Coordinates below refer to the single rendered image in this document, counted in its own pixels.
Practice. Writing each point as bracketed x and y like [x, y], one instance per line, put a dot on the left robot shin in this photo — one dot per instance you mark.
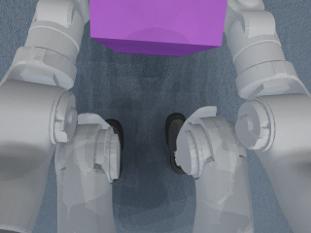
[60, 154]

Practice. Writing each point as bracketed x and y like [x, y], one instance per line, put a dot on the right robot forearm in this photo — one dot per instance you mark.
[256, 52]

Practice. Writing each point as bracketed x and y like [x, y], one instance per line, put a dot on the right robot thigh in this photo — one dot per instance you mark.
[223, 195]

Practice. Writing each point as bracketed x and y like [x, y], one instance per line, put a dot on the carton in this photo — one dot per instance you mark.
[158, 27]

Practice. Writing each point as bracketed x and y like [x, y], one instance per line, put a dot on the left robot forearm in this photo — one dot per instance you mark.
[54, 39]

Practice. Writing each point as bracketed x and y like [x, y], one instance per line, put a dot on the right robot upper arm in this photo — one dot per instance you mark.
[277, 128]

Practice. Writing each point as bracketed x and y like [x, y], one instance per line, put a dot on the left robot upper arm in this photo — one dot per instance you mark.
[34, 119]

